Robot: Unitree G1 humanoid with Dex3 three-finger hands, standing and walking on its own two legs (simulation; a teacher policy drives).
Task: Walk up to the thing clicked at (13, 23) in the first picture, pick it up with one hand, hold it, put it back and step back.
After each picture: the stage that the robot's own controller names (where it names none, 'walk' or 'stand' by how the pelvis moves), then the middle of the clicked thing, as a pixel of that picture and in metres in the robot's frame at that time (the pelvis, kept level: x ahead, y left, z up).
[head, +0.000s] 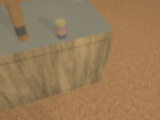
stand; (18, 21) +0.82 +0.38 -0.04
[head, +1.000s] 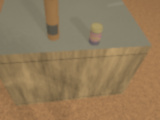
walk; (52, 19) +0.76 +0.17 -0.01
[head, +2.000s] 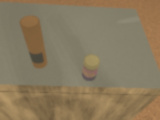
stand; (35, 45) +0.52 +0.22 -0.01
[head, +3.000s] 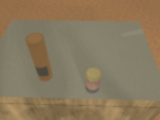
walk; (40, 59) +0.51 +0.21 -0.03
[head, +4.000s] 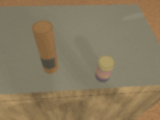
walk; (47, 50) +0.49 +0.15 -0.01
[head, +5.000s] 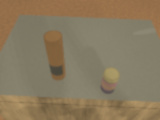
stand; (56, 58) +0.49 +0.13 -0.03
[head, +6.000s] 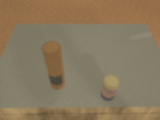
stand; (55, 68) +0.47 +0.13 -0.04
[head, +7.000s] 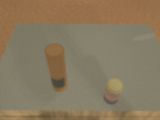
stand; (57, 70) +0.45 +0.12 -0.04
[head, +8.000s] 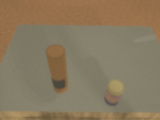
stand; (58, 71) +0.44 +0.11 -0.04
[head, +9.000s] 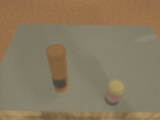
stand; (58, 71) +0.45 +0.11 -0.04
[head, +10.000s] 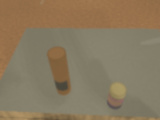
rise first; (60, 73) +0.44 +0.13 -0.04
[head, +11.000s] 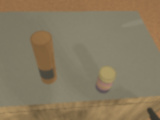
go down; (45, 61) +0.46 +0.11 -0.01
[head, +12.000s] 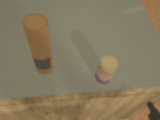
go down; (41, 49) +0.47 +0.12 +0.03
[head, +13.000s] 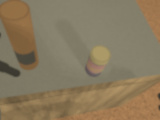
close in; (23, 41) +0.47 +0.13 +0.05
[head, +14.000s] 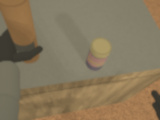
close; (23, 33) +0.48 +0.12 +0.07
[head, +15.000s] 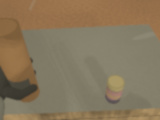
lift; (18, 67) +0.31 +0.18 +0.19
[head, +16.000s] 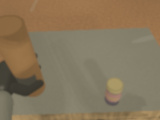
hold; (23, 63) +0.31 +0.16 +0.20
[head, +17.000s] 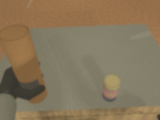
hold; (27, 69) +0.33 +0.16 +0.15
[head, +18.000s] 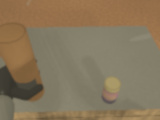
hold; (24, 69) +0.31 +0.17 +0.16
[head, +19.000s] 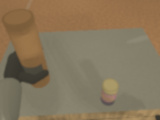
crouch; (31, 54) +0.36 +0.15 +0.18
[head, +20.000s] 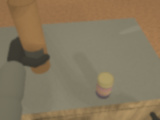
lower; (33, 39) +0.43 +0.13 +0.17
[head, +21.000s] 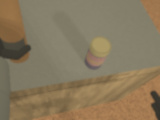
lower; (11, 29) +0.49 +0.14 +0.07
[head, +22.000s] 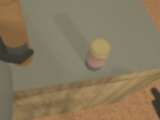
lower; (14, 34) +0.48 +0.14 +0.07
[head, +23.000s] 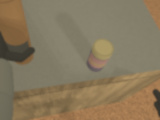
lower; (15, 32) +0.48 +0.14 +0.07
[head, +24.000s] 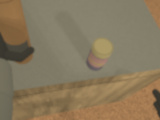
lower; (14, 32) +0.48 +0.14 +0.07
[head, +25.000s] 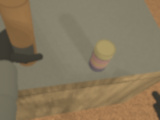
open; (21, 35) +0.47 +0.13 +0.07
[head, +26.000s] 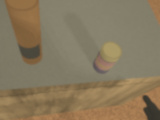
sink last; (28, 34) +0.46 +0.13 +0.07
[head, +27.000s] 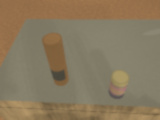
sink last; (57, 62) +0.46 +0.14 +0.01
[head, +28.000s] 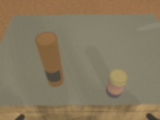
stand; (51, 63) +0.44 +0.13 +0.02
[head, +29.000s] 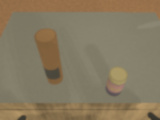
stand; (51, 60) +0.45 +0.14 +0.02
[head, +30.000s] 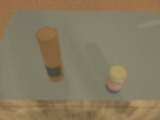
stand; (52, 58) +0.46 +0.13 +0.02
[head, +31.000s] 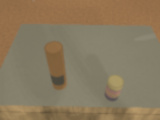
stand; (57, 68) +0.47 +0.12 -0.04
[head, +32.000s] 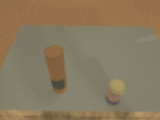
stand; (57, 72) +0.45 +0.12 -0.04
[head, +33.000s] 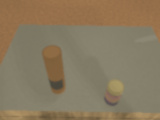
stand; (55, 72) +0.44 +0.13 -0.04
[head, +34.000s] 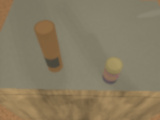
walk; (50, 50) +0.48 +0.14 -0.02
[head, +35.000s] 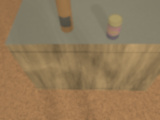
walk; (64, 10) +0.74 +0.12 -0.02
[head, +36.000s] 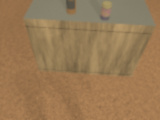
stand; out of the picture +1.09 +0.07 -0.02
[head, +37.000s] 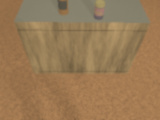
stand; out of the picture +1.05 +0.13 -0.03
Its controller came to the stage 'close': yes
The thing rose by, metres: 0.21
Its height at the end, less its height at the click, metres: +0.00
